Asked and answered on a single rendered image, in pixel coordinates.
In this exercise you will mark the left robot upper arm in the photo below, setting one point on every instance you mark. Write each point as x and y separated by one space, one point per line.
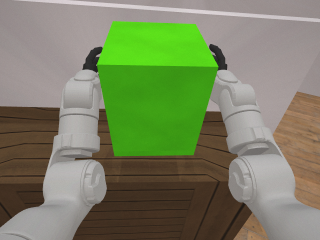
71 189

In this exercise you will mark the right robot upper arm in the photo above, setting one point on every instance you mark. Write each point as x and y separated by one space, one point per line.
265 183

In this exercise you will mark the right robot forearm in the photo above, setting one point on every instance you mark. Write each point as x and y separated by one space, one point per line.
247 134

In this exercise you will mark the pedestal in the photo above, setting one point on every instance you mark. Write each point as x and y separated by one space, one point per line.
158 197

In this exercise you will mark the robot right hand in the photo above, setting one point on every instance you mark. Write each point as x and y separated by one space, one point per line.
219 58

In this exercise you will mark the robot left hand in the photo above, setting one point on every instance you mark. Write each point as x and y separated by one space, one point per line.
91 60

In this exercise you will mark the carton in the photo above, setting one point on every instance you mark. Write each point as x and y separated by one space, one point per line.
156 81

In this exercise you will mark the left robot forearm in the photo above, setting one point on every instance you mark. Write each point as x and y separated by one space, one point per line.
78 119

